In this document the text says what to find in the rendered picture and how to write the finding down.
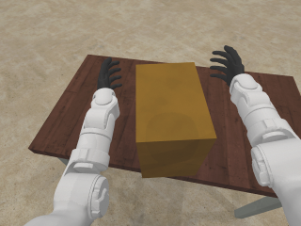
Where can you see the robot left forearm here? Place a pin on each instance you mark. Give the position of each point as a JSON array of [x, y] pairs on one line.
[[91, 155]]

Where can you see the robot left hand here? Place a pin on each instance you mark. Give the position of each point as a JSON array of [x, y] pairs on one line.
[[104, 79]]

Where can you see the table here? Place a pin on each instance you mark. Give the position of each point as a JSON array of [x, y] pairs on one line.
[[227, 165]]

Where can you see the robot right forearm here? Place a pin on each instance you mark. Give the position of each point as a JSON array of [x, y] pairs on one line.
[[263, 124]]

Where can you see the robot right hand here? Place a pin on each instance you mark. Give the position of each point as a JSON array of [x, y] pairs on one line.
[[232, 61]]

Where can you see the robot left upper arm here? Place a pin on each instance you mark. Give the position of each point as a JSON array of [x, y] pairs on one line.
[[80, 198]]

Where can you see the carton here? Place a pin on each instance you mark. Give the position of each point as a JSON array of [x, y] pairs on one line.
[[174, 131]]

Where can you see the robot right upper arm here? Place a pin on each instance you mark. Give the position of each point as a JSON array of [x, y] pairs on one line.
[[277, 164]]

